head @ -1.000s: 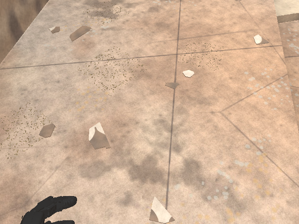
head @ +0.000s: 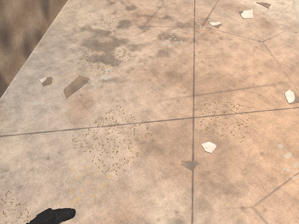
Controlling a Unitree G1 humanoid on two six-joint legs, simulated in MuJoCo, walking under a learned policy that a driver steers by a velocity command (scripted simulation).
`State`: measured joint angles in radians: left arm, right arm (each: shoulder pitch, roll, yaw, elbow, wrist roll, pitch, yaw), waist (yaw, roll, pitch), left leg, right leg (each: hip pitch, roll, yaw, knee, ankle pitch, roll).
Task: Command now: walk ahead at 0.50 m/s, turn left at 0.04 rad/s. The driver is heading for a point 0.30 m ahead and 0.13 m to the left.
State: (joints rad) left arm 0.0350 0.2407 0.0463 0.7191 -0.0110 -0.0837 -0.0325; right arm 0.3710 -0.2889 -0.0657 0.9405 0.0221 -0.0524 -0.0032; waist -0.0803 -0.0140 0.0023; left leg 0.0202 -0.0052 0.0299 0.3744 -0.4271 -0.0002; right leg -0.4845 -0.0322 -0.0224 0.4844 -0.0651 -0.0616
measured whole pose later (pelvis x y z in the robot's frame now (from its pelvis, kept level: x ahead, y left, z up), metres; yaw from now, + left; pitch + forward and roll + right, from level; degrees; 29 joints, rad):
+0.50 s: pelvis +0.25 +0.01 +0.00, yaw +7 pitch +2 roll -2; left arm 0.29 0.25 0.06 0.95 0.00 -0.05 0.02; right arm 0.05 -0.24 -0.04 0.79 -0.02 -0.06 0.03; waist 0.04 0.03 0.03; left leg -0.48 0.02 0.01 0.50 0.01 0.06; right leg -0.04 -0.01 -0.17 0.48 -0.43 0.00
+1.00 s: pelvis +0.33 +0.00 +0.01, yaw +8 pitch -1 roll +1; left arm 0.22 0.21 0.03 1.04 0.01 -0.02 0.03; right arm 0.14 -0.22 -0.04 0.96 -0.01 0.00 -0.02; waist 0.00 0.02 0.02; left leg -0.29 -0.01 0.02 0.48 -0.18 0.01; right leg -0.22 -0.04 0.00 0.53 -0.30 0.02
